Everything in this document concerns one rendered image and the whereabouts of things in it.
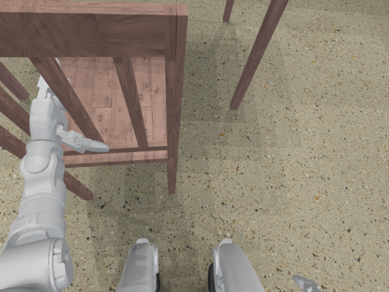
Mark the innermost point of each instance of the robot right hand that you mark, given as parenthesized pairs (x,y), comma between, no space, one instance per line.
(305,284)

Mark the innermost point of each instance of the robot right shin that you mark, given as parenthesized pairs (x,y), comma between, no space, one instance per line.
(219,283)

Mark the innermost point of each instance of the robot left hand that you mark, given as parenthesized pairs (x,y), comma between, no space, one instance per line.
(45,115)

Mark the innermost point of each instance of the chair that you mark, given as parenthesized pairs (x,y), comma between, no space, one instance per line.
(125,61)

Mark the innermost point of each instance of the left robot thigh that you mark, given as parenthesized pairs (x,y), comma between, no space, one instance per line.
(140,268)

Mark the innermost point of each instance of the left robot upper arm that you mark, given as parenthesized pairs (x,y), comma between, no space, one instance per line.
(40,266)

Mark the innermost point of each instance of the robot left forearm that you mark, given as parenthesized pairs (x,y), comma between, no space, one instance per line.
(43,202)

